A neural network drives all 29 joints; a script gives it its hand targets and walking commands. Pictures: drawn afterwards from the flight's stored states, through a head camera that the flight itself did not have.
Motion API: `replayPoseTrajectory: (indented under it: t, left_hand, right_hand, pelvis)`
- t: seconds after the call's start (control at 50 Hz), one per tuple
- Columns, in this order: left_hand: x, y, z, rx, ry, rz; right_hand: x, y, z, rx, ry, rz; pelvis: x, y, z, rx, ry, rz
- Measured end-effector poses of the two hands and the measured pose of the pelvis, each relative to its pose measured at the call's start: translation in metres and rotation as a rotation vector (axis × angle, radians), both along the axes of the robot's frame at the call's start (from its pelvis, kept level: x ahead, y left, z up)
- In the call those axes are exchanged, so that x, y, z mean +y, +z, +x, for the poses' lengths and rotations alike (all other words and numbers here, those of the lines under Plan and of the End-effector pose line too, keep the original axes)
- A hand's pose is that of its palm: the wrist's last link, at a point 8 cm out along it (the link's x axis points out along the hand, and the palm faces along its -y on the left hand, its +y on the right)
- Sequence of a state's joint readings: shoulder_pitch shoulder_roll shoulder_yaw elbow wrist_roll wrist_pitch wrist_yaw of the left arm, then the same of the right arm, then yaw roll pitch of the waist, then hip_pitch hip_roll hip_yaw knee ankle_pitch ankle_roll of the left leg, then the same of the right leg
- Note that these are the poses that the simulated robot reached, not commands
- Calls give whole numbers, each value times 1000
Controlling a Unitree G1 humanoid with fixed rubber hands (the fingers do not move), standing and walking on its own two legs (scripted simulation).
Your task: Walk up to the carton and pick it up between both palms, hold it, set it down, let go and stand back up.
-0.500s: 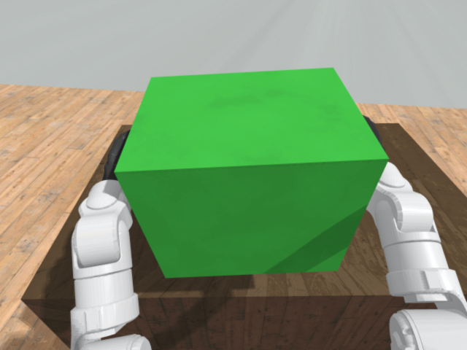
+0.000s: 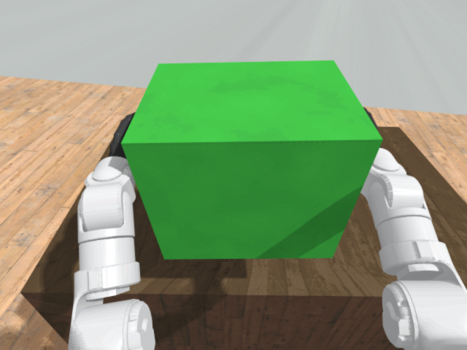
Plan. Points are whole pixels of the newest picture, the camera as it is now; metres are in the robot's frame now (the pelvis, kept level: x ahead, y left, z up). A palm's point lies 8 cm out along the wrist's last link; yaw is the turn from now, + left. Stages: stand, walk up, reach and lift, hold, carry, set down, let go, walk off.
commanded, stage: hold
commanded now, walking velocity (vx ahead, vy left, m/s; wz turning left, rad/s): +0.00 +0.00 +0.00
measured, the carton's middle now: (246, 162) +0.39 +0.01 +0.18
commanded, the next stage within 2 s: none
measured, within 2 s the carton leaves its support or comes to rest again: neither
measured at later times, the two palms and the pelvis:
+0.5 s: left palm (131, 173) +0.33 +0.19 +0.20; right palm (380, 168) +0.35 -0.21 +0.20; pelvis +0.00 +0.00 +0.00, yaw +0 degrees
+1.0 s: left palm (124, 161) +0.36 +0.20 +0.20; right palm (362, 151) +0.38 -0.19 +0.21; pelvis +0.01 +0.00 +0.00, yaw +0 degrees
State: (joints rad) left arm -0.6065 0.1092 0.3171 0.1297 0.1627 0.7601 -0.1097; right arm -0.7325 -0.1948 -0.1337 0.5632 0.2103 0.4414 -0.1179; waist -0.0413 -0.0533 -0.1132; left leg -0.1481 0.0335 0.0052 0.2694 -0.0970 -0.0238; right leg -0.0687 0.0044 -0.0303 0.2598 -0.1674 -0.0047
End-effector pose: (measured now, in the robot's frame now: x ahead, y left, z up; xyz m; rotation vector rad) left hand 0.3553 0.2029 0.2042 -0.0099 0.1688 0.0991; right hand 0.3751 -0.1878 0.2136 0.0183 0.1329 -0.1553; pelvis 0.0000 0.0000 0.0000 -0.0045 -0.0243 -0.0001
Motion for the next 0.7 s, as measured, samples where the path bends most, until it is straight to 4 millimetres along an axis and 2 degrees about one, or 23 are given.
replayPoseTrajectory:
  t: [0.14,0.3,0.5,0.7]
  left_hand:
    - [-2,-11,-4,-14,2,12]
    - [-9,-17,-18,-19,5,20]
    - [-18,-3,-28,-27,-2,25]
    - [-10,10,-17,0,6,1]
  right_hand:
    - [-2,-6,-2,-13,5,-5]
    - [-9,-14,-15,-19,6,13]
    - [-18,-10,-30,-27,-9,40]
    - [-10,0,-18,1,-5,32]
  pelvis:
    - [2,0,11,-12,4,-4]
    - [0,-1,13,-24,1,-5]
    - [-5,-1,-2,-39,-7,-2]
    - [-7,-1,-16,-13,-11,2]
